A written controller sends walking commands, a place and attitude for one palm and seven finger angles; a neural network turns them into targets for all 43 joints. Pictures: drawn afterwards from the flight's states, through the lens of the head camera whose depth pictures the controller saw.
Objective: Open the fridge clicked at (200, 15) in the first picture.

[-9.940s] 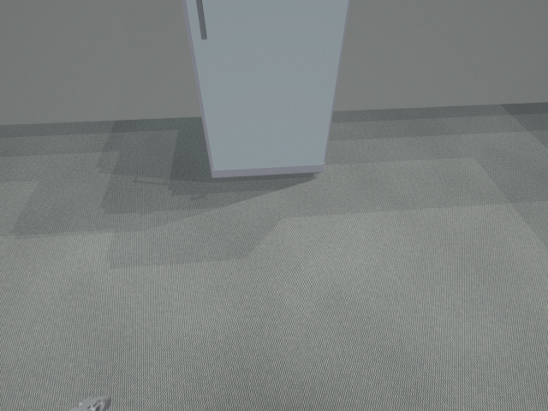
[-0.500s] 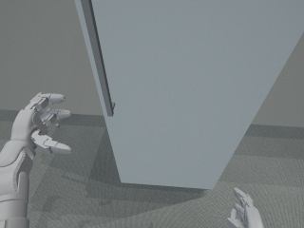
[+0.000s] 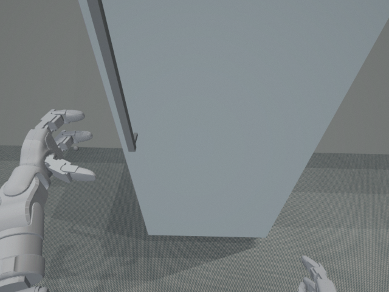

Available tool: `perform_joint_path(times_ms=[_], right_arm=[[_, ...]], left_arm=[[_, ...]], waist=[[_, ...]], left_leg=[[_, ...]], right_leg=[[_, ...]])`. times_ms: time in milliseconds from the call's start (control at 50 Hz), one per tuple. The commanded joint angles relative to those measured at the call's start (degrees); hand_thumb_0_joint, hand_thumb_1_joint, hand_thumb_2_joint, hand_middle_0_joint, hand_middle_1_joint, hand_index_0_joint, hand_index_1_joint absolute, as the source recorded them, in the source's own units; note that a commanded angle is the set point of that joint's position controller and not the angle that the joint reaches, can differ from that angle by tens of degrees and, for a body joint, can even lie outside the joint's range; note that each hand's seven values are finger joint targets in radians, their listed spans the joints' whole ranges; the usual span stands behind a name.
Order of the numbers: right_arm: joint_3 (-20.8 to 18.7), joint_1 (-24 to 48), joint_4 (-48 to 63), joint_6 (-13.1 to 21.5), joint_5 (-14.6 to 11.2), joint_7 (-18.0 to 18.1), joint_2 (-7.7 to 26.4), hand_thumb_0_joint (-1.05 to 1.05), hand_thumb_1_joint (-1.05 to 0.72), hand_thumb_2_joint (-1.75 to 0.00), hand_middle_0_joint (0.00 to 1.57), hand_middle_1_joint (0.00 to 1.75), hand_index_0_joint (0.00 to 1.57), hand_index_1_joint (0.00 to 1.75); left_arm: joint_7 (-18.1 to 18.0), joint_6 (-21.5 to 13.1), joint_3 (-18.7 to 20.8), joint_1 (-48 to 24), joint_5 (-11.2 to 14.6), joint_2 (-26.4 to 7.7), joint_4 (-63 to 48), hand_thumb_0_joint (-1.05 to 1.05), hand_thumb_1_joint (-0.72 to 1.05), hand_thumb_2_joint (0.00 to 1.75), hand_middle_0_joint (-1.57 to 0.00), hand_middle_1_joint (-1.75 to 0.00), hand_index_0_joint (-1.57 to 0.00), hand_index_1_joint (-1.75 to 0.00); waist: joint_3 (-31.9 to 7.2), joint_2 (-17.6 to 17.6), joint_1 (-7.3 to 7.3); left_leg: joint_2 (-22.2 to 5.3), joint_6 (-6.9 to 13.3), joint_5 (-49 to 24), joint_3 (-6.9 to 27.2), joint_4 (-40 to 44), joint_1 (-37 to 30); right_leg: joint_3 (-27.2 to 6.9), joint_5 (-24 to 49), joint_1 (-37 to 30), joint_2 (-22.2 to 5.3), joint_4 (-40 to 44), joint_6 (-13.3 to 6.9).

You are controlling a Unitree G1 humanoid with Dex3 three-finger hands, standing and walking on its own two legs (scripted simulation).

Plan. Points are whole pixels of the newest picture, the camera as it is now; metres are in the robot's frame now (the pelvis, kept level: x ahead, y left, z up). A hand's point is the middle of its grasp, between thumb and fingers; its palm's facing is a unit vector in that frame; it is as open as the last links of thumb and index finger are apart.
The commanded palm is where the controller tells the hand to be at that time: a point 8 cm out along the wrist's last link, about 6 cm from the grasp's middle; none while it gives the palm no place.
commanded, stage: move the hooked fingers beside the handle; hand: left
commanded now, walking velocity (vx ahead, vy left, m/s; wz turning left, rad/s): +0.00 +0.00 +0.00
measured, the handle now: (117, 76) +0.49 +0.21 +0.22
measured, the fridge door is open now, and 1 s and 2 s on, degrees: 0 0 0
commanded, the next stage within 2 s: feel for the door with the fingertips in 1.66 s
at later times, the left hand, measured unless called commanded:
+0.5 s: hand (88, 128) +0.40 +0.26 +0.14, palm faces +0.11 -0.99 -0.01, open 14.0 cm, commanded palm +0.37 +0.31 +0.14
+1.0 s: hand (95, 118) +0.43 +0.26 +0.14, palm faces +0.11 -0.99 -0.02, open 14.0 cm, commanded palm +0.40 +0.31 +0.13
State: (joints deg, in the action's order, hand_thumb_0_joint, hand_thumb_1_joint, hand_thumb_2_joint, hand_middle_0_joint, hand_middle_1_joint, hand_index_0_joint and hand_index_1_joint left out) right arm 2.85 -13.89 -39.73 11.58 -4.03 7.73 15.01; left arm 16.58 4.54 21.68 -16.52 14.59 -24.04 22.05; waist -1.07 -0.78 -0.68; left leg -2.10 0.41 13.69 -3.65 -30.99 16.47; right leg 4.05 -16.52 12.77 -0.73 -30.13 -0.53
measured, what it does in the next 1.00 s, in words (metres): stands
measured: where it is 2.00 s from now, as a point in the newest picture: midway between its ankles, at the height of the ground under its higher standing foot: outside the picture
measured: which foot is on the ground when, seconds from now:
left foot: down 0.00-1.00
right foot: down 0.00-1.00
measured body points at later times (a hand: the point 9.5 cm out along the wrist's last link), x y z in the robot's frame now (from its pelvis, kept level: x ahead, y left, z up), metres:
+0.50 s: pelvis +0.00 +0.00 +0.00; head +0.02 +0.00 +0.44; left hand +0.39 +0.32 +0.14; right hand +0.11 -0.27 -0.10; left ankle +0.03 +0.11 -0.73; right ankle +0.00 -0.11 -0.73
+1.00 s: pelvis +0.01 +0.00 -0.01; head +0.04 +0.01 +0.44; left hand +0.42 +0.31 +0.14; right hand +0.08 -0.28 -0.11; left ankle +0.03 +0.11 -0.73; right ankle +0.00 -0.11 -0.73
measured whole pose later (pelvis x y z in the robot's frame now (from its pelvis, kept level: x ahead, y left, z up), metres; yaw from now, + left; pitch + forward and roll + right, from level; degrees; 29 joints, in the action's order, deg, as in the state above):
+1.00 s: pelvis +0.01 +0.00 -0.01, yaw -1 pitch +6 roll -1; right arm 1.2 -19.0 -39.8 7.1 -3.4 5.7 16.3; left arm 17.4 -5.1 23.4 -37.9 10.1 -30.8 50.2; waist -2.9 -0.4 3.7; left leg -3.1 0.5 16.3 -3.6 -37.1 26.6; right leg 3.7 -18.4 22.5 -0.1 -35.1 -0.6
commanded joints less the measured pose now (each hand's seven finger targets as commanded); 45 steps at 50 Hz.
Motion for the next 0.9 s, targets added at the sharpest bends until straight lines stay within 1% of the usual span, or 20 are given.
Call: perform_joint_path(times_ms=[0,20,100,140,200,240,280,460,480,540,560,600,660,680,700,720,760,820,840,880], right_arm=[[-3.41,4.29,8.19,2.50,-0.30,0.77,8.57,0.00,-0.90,-0.90,0.20,0.30,0.20,0.30],[-3.37,4.37,8.31,2.45,-0.37,0.77,8.48,0.00,-0.90,-0.90,0.20,0.30,0.20,0.30],[-3.68,2.98,7.80,2.42,-0.42,0.70,8.91,0.00,-0.90,-0.90,0.20,0.30,0.20,0.30],[-3.88,2.24,7.61,2.31,-0.42,0.63,9.37,0.00,-0.90,-0.90,0.20,0.30,0.20,0.30],[-3.96,1.40,7.00,1.85,-0.51,0.54,9.51,0.00,-0.90,-0.90,0.20,0.30,0.20,0.30],[-4.13,1.09,7.41,1.69,-0.38,0.31,9.77,0.00,-0.90,-0.90,0.20,0.30,0.20,0.30],[-4.12,0.52,7.03,1.51,-0.24,0.22,9.62,0.00,-0.90,-0.90,0.20,0.30,0.20,0.30],[-4.65,-2.25,6.61,0.30,-0.01,-0.32,10.22,0.00,-0.90,-0.90,0.20,0.30,0.20,0.30],[-4.56,-2.14,6.81,0.24,-0.04,-0.48,9.94,0.00,-0.90,-0.90,0.20,0.30,0.20,0.30],[-4.68,-3.01,6.42,-0.24,-0.05,-0.53,10.38,0.00,-0.90,-0.90,0.20,0.30,0.20,0.30],[-4.89,-3.27,6.61,-0.26,0.09,-0.64,10.32,0.00,-0.90,-0.90,0.20,0.30,0.20,0.30],[-4.85,-3.64,6.47,-0.47,0.02,-0.74,10.26,0.00,-0.90,-0.90,0.20,0.30,0.20,0.30],[-5.25,-4.45,6.25,-0.79,0.10,-0.82,10.50,0.00,-0.90,-0.90,0.20,0.30,0.20,0.30],[-5.18,-4.55,6.12,-0.89,0.13,-0.90,10.31,0.00,-0.90,-0.90,0.20,0.30,0.20,0.30],[-5.18,-4.94,5.82,-1.08,0.14,-0.92,10.48,0.00,-0.90,-0.90,0.20,0.30,0.20,0.30],[-5.09,-4.85,5.98,-1.23,0.09,-1.00,10.41,0.00,-0.90,-0.90,0.20,0.30,0.20,0.30],[-5.16,-4.97,5.95,-1.37,0.11,-1.05,10.47,0.00,-0.90,-0.90,0.20,0.30,0.20,0.30],[-5.00,-5.51,5.32,-1.80,0.10,-0.96,10.61,0.00,-0.90,-0.90,0.20,0.30,0.20,0.30],[-5.12,-6.07,5.00,-1.96,0.25,-0.86,10.94,0.00,-0.90,-0.90,0.20,0.30,0.20,0.30],[-5.00,-5.96,5.57,-2.05,0.32,-1.07,10.53,0.00,-0.90,-0.90,0.20,0.30,0.20,0.30]], left_arm=[[0.17,-4.41,5.99,-22.76,0.53,-17.83,-8.79,0.00,-0.50,0.30,-0.30,-1.20,-0.30,-1.20],[0.55,-4.74,4.10,-24.43,0.51,-16.30,-8.71,0.00,-0.50,0.30,-0.30,-1.20,-0.30,-1.20],[1.49,-6.44,2.86,-28.22,0.58,-16.14,-5.88,0.00,-0.50,0.30,-0.30,-1.20,-0.30,-1.20],[1.66,-6.55,3.96,-27.96,0.46,-17.88,-3.61,0.00,-0.50,0.30,-0.30,-1.20,-0.30,-1.20],[1.67,-6.32,3.62,-30.91,0.18,-18.03,0.47,0.00,-0.50,0.30,-0.30,-1.20,-0.30,-1.20],[1.37,-7.00,3.83,-31.46,-0.31,-18.96,-0.11,0.00,-0.50,0.30,-0.30,-1.20,-0.30,-1.20],[0.92,-7.60,3.59,-34.37,-0.65,-19.07,1.27,0.00,-0.50,0.30,-0.30,-1.20,-0.30,-1.20],[0.87,-9.92,5.61,-36.74,-1.87,-22.52,6.71,0.00,-0.50,0.30,-0.30,-1.20,-0.30,-1.20],[1.04,-9.91,3.95,-37.12,-1.77,-20.55,6.89,0.00,-0.50,0.30,-0.30,-1.20,-0.30,-1.20],[0.95,-10.22,4.10,-39.66,-2.04,-21.61,8.46,0.00,-0.50,0.30,-0.30,-1.20,-0.30,-1.20],[0.90,-10.36,4.88,-39.47,-2.11,-22.32,8.32,0.00,-0.50,0.30,-0.30,-1.20,-0.30,-1.20],[1.00,-10.80,3.67,-40.52,-2.22,-21.07,9.00,0.00,-0.50,0.30,-0.30,-1.20,-0.30,-1.20],[0.83,-11.59,4.43,-41.45,-2.32,-22.18,8.42,0.00,-0.50,0.30,-0.30,-1.20,-0.30,-1.20],[0.86,-11.50,3.64,-41.66,-2.30,-21.06,9.06,0.00,-0.50,0.30,-0.30,-1.20,-0.30,-1.20],[0.73,-11.47,5.09,-41.04,-2.37,-22.50,10.69,0.00,-0.50,0.30,-0.30,-1.20,-0.30,-1.20],[0.83,-11.36,3.81,-41.38,-2.41,-21.25,11.28,0.00,-0.50,0.30,-0.30,-1.20,-0.30,-1.20],[0.55,-11.50,3.86,-43.02,-2.82,-22.00,11.20,0.00,-0.50,0.30,-0.30,-1.20,-0.30,-1.20],[0.41,-11.72,3.26,-46.22,-3.14,-22.03,14.91,0.00,-0.50,0.30,-0.30,-1.20,-0.30,-1.20],[0.12,-12.52,4.81,-47.65,-3.49,-24.50,14.85,0.00,-0.50,0.30,-0.30,-1.20,-0.30,-1.20],[0.33,-13.17,4.40,-46.09,-3.64,-23.67,15.13,0.00,-0.50,0.30,-0.30,-1.20,-0.30,-1.20]], waist=[[-11.56,-3.24,0.32],[-11.66,-4.27,0.96],[-12.95,-3.38,1.72],[-13.46,-2.98,1.51],[-12.16,-1.78,2.37],[-14.41,-2.68,1.74],[-14.54,-2.58,2.55],[-17.08,-2.86,2.44],[-16.65,-3.47,2.63],[-15.94,-3.16,3.34],[-17.54,-3.53,2.83],[-17.12,-3.27,3.52],[-19.53,-3.66,3.49],[-19.03,-3.84,3.68],[-18.09,-2.73,3.41],[-17.74,-2.98,3.62],[-18.25,-3.58,3.65],[-16.21,-2.39,4.88],[-17.44,-2.23,4.70],[-19.17,-3.95,4.19]], left_leg=[[1.41,0.44,-7.03,3.21,3.92,-7.25],[1.51,0.46,-6.76,3.09,3.68,-7.60],[1.37,0.44,-6.88,3.63,2.97,-7.71],[1.34,0.56,-7.37,3.54,2.33,-7.03],[1.34,0.59,-6.15,3.79,2.17,-5.60],[1.39,0.59,-6.44,3.85,1.87,-5.85],[1.42,0.68,-6.27,3.90,1.54,-5.60],[1.20,0.78,-9.54,3.81,0.17,-4.67],[1.36,0.75,-9.60,3.65,0.05,-4.64],[1.25,0.83,-9.06,3.60,-0.43,-3.86],[1.29,0.81,-9.10,3.80,-0.49,-4.05],[1.11,0.78,-9.96,4.01,-0.64,-4.48],[1.01,0.86,-11.89,4.02,-1.34,-5.43],[1.08,0.84,-11.87,3.86,-1.47,-5.35],[1.02,0.79,-11.55,4.04,-1.43,-4.31],[1.06,0.77,-11.20,4.03,-1.33,-4.04],[1.15,0.93,-10.75,4.00,-1.60,-3.91],[1.09,0.99,-8.29,3.93,-1.72,-2.47],[0.99,1.03,-8.79,3.91,-2.03,-2.44],[1.09,0.92,-10.05,4.03,-2.16,-3.34]], right_leg=[[-2.17,9.84,1.82,1.43,4.73,-0.30],[-2.44,9.80,2.60,1.41,4.76,-0.25],[-2.30,10.06,3.47,1.60,4.14,-0.33],[-2.49,10.61,3.13,1.55,3.72,-0.41],[-2.47,9.84,4.96,1.43,3.65,-0.20],[-2.49,9.44,4.09,1.44,3.11,-0.43],[-2.74,9.65,4.82,1.42,3.07,-0.23],[-2.69,13.54,4.30,1.62,1.26,-0.37],[-2.74,13.84,4.68,1.64,1.20,-0.28],[-2.74,13.10,5.59,1.75,1.08,-0.35],[-2.88,13.21,5.34,1.72,0.89,-0.28],[-2.64,13.82,6.16,1.95,0.60,-0.34],[-2.77,15.37,5.78,1.98,0.14,-0.33],[-2.74,15.56,6.22,2.03,0.07,-0.24],[-2.61,15.43,6.16,2.08,-0.02,-0.33],[-2.59,15.14,6.50,2.06,-0.09,-0.30],[-2.78,14.52,6.81,1.98,-0.03,-0.28],[-2.94,12.55,8.72,1.95,0.33,-0.10],[-2.90,12.80,7.83,1.88,-0.07,-0.27],[-2.91,13.86,7.51,1.95,-0.53,-0.35]])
